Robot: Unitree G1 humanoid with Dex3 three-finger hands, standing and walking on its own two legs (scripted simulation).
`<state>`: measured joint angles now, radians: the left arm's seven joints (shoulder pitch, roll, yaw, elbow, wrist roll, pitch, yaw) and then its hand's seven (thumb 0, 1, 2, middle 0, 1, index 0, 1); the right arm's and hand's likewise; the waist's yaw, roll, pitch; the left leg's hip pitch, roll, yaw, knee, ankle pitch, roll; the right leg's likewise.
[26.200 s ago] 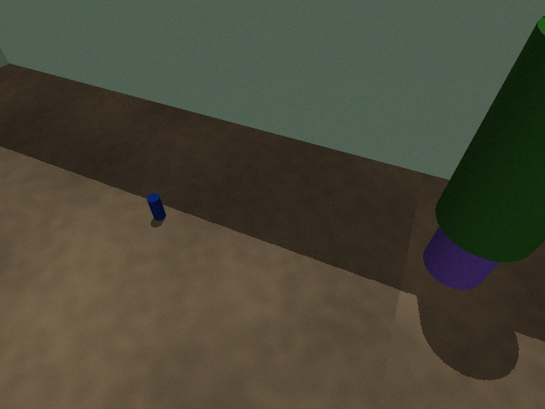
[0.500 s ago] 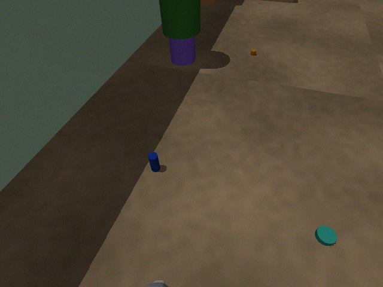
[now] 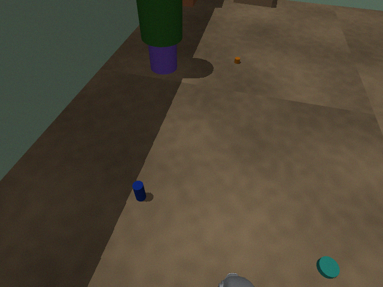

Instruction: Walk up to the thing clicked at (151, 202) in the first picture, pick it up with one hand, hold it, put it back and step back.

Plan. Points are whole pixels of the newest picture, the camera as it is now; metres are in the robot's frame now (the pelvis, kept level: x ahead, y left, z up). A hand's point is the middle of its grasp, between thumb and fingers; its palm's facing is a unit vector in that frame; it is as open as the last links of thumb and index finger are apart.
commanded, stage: walk up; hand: left
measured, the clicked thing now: (139, 191) +0.74 +0.24 -0.71
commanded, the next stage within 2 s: none
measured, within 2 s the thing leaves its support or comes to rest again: neither
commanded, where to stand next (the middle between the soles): +0.37 +0.01 m, yaw +1 degrees
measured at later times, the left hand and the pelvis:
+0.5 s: hand (65, 269) +0.23 +0.30 -0.16, palm faces +0.00 -0.93 -0.36, open 7.4 cm; pelvis +0.19 +0.02 -0.02, yaw +1 degrees
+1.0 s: hand (98, 196) +0.42 +0.26 -0.16, palm faces -0.05 -0.93 -0.37, open 7.4 cm; pelvis +0.30 +0.00 -0.02, yaw +0 degrees
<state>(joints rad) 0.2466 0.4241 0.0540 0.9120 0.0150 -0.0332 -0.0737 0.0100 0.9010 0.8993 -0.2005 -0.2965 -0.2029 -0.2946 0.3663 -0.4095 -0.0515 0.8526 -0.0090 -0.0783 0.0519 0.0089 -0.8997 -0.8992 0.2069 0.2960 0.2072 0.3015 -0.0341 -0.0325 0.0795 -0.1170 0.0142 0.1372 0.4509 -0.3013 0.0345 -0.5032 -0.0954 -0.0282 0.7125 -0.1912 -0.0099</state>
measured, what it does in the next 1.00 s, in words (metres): walks ahead: right foot, then left foot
